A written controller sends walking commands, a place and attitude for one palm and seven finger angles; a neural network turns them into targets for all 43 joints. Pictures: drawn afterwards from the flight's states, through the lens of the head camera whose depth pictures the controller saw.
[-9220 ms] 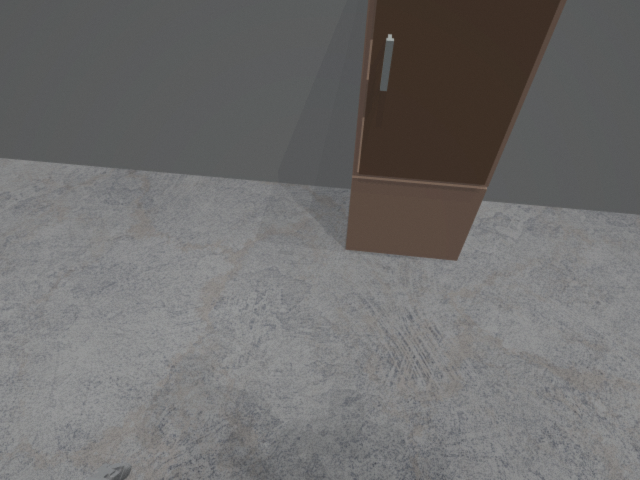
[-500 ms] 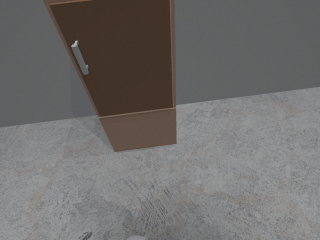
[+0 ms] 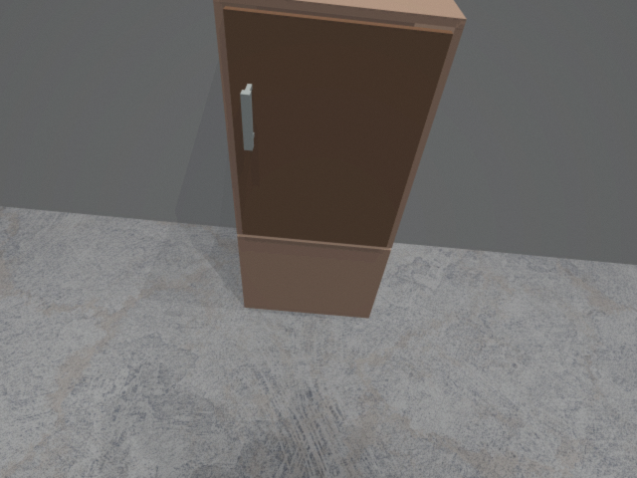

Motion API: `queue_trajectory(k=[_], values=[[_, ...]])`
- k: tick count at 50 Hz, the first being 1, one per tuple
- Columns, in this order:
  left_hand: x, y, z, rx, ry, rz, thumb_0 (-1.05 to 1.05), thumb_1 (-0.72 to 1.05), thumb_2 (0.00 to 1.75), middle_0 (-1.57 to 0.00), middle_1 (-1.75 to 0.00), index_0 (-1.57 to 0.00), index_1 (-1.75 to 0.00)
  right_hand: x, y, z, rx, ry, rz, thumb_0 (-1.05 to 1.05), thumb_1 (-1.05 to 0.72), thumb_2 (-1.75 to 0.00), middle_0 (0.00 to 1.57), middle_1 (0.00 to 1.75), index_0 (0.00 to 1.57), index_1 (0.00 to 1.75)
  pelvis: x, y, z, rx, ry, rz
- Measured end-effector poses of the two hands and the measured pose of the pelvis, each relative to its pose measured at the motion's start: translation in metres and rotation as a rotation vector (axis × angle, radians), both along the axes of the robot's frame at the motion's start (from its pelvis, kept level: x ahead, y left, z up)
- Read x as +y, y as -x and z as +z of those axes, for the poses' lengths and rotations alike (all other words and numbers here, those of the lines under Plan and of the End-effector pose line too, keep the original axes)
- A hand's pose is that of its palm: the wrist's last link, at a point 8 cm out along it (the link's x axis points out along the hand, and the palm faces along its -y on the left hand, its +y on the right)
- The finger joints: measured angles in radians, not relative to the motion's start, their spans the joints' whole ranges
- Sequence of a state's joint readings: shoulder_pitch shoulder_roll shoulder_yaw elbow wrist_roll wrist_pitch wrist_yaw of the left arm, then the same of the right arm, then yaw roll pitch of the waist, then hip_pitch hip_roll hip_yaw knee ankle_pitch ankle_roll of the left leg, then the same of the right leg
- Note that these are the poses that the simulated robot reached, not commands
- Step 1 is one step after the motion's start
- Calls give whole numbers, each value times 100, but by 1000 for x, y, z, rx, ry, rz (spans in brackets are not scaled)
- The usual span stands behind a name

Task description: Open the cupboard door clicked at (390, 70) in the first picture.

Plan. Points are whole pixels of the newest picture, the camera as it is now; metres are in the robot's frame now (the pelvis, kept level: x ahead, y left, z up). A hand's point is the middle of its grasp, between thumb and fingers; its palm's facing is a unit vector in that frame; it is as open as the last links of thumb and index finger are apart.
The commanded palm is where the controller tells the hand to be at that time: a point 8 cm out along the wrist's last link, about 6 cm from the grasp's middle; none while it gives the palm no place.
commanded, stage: take the last steps up to it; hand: left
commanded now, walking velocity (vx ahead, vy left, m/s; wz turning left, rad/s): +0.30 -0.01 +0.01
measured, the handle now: (248, 117) +0.79 +0.22 +0.04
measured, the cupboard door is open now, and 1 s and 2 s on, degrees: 0 0 0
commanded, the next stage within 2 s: come to a stop and stand still in 0.54 s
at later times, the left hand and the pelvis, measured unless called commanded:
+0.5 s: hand (248, 399) +0.28 +0.13 -0.18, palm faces +0.01 -0.98 -0.18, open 7.4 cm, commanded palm none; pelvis +0.17 -0.04 -0.02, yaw +1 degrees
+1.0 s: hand (223, 417) +0.25 +0.16 -0.18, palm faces +0.06 -0.98 -0.19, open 7.4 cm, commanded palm none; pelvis +0.24 -0.02 +0.00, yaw -1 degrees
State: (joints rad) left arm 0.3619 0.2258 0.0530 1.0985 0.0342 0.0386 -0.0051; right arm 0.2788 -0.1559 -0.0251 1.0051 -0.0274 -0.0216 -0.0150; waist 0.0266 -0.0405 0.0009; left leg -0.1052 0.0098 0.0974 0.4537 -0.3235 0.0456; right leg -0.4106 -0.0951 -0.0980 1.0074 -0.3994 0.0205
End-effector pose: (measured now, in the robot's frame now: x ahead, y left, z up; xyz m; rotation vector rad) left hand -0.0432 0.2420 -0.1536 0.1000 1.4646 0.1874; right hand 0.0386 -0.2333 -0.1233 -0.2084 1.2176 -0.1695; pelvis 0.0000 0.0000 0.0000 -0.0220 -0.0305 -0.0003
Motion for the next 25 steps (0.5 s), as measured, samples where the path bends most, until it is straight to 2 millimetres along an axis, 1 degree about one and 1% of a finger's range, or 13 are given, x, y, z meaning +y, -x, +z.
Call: queue_trajectory(k=[3, 8, 12, 16, 19, 21, 23, 25], values=[[5, -31, 6, -52, 2, -9, 1, 90, 90, -20, -30, -19, -30, 11, 15, -2, 66, -15, -19, 0, -92, -90, 20, 30, 20, 30, 6, -13, 4, -2, 0, 10], [4, -93, 9, -136, -2, -30, 0, 91, 90, -20, -30, -19, -30, 25, 40, -8, 193, -53, -71, 0, -92, -90, 20, 30, 20, 30, 7, -39, 4, -2, -10, 11], [-7, -153, 10, -188, 1, -71, 0, 91, 90, -19, -30, -19, -30, 30, 54, -12, 283, -78, -127, 1, -91, -90, 20, 30, 20, 30, 2, -65, 1, 1, -18, 6], [-26, -222, 9, -246, 5, -132, 0, 91, 90, -19, -30, -19, -30, 28, 57, -18, 367, -101, -179, 1, -91, -90, 20, 30, 20, 30, -9, -97, -7, 6, -23, -3], [-44, -275, 6, -312, 2, -168, 0, 90, 90, -19, -30, -19, -30, 20, 50, -26, 428, -117, -204, 1, -91, -90, 20, 30, 20, 30, -23, -126, -17, 6, -20, -9], [-54, -300, 2, -366, -9, -169, 0, 90, 90, -20, -30, -19, -30, 10, 37, -34, 457, -127, -208, 1, -91, -90, 20, 30, 20, 30, -33, -144, -26, 3, -25, -5], [-61, -311, 3, -387, -9, -147, 0, 90, 90, -20, -30, -19, -30, -3, 12, -37, 445, -120, -196, 1, -91, -90, 20, 30, 20, 30, -39, -156, -26, -9, -15, 7], [-65, -311, 5, -368, -9, -122, 0, 90, 90, -20, -30, -20, -30, -16, -23, -37, 394, -104, -173, 1, -91, -90, 20, 30, 20, 30, -42, -168, -21, -15, -11, 12]])
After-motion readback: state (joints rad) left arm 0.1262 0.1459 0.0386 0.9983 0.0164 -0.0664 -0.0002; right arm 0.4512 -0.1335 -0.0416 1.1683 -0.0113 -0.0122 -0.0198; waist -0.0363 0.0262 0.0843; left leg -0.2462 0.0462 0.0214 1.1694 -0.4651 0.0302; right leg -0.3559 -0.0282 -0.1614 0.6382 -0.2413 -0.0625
